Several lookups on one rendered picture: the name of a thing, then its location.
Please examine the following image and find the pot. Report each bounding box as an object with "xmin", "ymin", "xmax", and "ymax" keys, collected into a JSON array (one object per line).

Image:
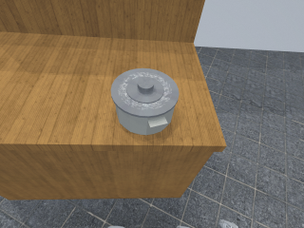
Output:
[{"xmin": 115, "ymin": 105, "xmax": 175, "ymax": 135}]

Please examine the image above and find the table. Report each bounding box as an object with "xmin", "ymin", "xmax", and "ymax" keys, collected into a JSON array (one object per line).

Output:
[{"xmin": 0, "ymin": 0, "xmax": 227, "ymax": 200}]

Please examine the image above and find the knob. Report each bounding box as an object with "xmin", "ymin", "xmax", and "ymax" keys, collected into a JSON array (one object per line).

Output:
[{"xmin": 138, "ymin": 77, "xmax": 154, "ymax": 92}]

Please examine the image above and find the lid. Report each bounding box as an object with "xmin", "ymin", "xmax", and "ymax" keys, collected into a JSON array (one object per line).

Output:
[{"xmin": 110, "ymin": 68, "xmax": 180, "ymax": 118}]

